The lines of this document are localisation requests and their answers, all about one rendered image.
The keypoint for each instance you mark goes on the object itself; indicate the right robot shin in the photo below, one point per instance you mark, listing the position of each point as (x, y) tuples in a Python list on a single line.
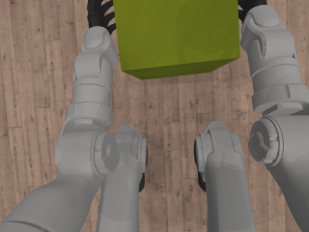
[(235, 138)]

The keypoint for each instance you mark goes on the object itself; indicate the right robot forearm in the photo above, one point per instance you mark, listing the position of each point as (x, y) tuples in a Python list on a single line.
[(273, 65)]

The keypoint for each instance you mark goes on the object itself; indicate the robot right upper arm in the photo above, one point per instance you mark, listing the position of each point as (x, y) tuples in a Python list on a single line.
[(281, 143)]

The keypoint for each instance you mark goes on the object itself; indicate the robot left upper arm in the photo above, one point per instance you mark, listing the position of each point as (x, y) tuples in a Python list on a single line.
[(83, 160)]

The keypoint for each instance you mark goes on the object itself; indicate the left robot forearm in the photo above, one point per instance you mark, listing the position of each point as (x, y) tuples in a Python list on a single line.
[(90, 107)]

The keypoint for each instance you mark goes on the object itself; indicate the robot right hand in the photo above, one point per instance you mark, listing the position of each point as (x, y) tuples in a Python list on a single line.
[(247, 5)]

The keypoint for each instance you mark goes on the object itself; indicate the robot left foot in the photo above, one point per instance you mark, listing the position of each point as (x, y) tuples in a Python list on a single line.
[(142, 182)]

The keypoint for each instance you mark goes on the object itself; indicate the robot left hand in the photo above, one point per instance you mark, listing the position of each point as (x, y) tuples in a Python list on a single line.
[(96, 15)]

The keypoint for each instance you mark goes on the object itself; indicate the carton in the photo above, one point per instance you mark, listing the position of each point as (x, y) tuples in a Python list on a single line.
[(166, 38)]

